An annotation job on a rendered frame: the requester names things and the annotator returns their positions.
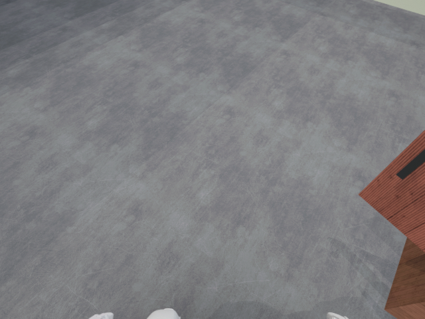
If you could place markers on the handle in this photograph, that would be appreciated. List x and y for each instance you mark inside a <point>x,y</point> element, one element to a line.
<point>409,168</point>

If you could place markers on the cupboard door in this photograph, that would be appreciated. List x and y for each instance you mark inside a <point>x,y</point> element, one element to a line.
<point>401,201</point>

